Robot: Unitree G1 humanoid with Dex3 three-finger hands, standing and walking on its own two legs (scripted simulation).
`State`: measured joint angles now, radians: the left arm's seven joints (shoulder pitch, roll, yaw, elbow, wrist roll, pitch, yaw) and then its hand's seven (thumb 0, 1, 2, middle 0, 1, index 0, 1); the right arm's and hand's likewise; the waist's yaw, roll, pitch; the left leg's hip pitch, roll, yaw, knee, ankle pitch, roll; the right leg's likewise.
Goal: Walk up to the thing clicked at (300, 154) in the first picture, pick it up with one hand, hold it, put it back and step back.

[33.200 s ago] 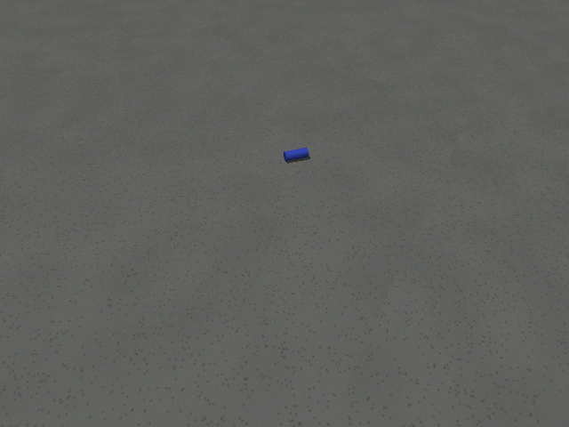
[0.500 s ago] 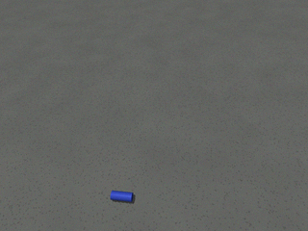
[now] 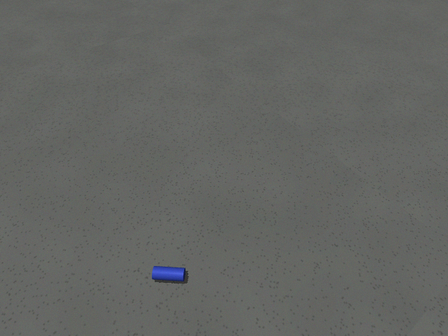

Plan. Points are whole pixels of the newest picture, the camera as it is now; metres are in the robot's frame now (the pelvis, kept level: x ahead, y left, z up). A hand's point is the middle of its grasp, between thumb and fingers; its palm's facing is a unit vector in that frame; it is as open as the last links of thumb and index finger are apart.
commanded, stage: walk up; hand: left
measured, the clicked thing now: (168, 273) +0.46 +0.24 -0.73
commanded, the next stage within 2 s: stand in 0.54 s
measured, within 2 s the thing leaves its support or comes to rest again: neither
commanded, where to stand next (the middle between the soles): +0.07 +0.00 m, yaw -2 degrees
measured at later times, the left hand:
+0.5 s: hand out of the picture +0.12 +0.25 -0.13, palm faces -0.06 -0.93 -0.35, open 7.4 cm
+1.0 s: hand out of the picture +0.09 +0.25 -0.13, palm faces -0.04 -0.94 -0.35, open 7.4 cm
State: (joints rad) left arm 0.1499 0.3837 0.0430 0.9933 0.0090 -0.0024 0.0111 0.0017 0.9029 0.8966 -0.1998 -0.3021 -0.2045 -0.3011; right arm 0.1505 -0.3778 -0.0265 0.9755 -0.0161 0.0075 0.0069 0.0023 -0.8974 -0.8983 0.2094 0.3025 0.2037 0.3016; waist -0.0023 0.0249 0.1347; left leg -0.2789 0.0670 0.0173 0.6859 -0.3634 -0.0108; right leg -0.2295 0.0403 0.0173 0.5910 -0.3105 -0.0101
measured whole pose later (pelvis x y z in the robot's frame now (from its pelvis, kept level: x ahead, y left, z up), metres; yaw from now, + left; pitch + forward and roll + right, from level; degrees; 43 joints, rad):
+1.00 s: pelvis +0.00 +0.00 +0.03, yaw -1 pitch -3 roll +0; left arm 0.07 0.35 0.01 1.14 0.01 -0.01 0.00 0.00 0.90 0.90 -0.20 -0.30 -0.21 -0.30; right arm 0.07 -0.35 0.00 1.14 -0.01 -0.01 0.01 0.00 -0.90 -0.90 0.21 0.30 0.20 0.30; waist -0.01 0.01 0.07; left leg -0.10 0.03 0.04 0.31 -0.17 -0.02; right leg -0.10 0.01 0.05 0.32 -0.17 0.01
